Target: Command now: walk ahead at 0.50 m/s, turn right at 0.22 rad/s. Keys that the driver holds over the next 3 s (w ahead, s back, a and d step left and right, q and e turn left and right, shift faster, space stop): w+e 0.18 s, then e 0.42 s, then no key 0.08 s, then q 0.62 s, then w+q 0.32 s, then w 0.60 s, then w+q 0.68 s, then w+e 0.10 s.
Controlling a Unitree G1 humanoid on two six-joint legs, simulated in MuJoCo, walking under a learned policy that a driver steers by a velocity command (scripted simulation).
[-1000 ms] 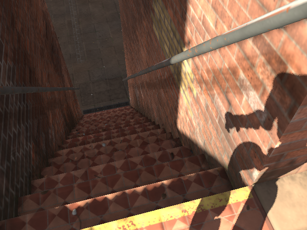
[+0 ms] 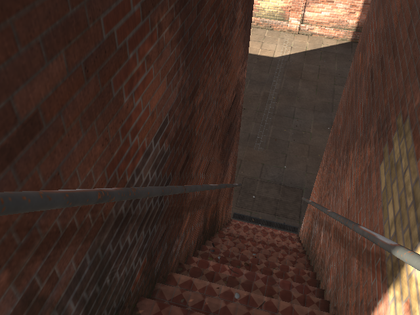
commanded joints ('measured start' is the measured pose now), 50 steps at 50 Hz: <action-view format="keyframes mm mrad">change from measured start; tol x64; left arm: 1 107 131 30 -49 -2 6 23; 50 -72 24 -45 37 -31 -50 18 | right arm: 1 -162 -133 -21 -78 9 -18 -4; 50 -19 16 20 24 -21 80 12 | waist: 1 86 146 20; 50 -31 -150 51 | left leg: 1 -77 302 -72 89 1466 5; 4 -770 8 180 1083 523 -130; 8 -653 106 -3 658 91 -178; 23 308 390 19 -737 1380 -55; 25 724 655 4 -3 2188 70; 29 257 743 -182 -190 1017 274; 50 -448 110 101 493 -14 -60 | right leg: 1 131 32 -56 -46 -27 -36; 6 292 -283 560 -676 858 -296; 19 107 49 243 -184 -101 -135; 26 -636 7 0 1079 -707 -69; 41 631 -76 -149 -442 190 28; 43 368 -440 465 -689 1070 -174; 50 131 -384 217 -728 190 -245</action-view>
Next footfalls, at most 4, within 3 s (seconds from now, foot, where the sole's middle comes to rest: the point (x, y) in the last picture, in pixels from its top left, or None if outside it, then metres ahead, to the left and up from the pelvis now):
0.08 right None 0.02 -0.11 -0.75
0.46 left None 0.23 0.05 -0.98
0.82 right None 0.22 -0.25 -0.98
1.16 left None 0.22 -0.03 -0.98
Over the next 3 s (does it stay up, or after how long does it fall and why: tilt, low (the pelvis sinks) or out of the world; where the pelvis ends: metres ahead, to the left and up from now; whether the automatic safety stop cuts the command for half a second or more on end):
stays up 0.69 -0.21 -0.73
